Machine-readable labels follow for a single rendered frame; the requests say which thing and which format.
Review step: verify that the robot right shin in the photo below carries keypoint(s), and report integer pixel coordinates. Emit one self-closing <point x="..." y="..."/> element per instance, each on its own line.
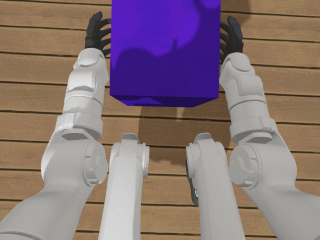
<point x="219" y="147"/>

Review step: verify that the left robot thigh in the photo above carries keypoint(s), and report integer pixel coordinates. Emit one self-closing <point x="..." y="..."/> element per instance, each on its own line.
<point x="121" y="217"/>

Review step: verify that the robot left forearm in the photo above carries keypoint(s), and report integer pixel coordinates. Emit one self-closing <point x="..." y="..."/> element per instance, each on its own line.
<point x="84" y="99"/>

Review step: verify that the robot left upper arm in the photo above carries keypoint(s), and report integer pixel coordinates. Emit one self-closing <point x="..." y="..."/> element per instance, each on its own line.
<point x="70" y="171"/>

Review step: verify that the robot right hand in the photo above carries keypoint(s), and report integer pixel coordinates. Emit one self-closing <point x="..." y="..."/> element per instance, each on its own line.
<point x="233" y="40"/>

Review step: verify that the robot right forearm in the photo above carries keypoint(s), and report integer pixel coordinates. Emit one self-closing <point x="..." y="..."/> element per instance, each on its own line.
<point x="247" y="105"/>

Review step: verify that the carton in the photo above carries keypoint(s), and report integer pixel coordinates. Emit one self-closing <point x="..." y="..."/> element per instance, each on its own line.
<point x="165" y="53"/>

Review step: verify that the robot right upper arm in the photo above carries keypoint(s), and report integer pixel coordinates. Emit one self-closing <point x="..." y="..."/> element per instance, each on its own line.
<point x="267" y="174"/>

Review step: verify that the robot left hand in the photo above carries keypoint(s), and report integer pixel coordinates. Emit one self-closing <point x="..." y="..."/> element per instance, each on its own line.
<point x="94" y="35"/>

